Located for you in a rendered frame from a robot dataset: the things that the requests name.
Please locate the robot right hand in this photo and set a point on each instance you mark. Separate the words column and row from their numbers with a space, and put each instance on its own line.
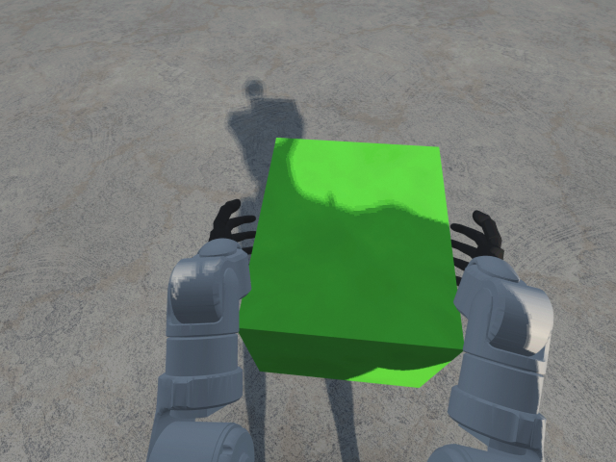
column 489, row 243

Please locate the robot left forearm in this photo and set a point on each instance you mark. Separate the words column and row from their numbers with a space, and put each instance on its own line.
column 203, row 314

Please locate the robot left upper arm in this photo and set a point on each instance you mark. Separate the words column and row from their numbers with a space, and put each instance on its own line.
column 203, row 442

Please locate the robot right forearm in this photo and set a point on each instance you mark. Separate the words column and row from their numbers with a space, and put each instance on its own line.
column 507, row 342

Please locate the carton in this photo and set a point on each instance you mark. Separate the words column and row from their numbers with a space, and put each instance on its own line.
column 352, row 273

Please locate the robot left hand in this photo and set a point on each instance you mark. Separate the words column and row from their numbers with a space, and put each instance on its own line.
column 223, row 224

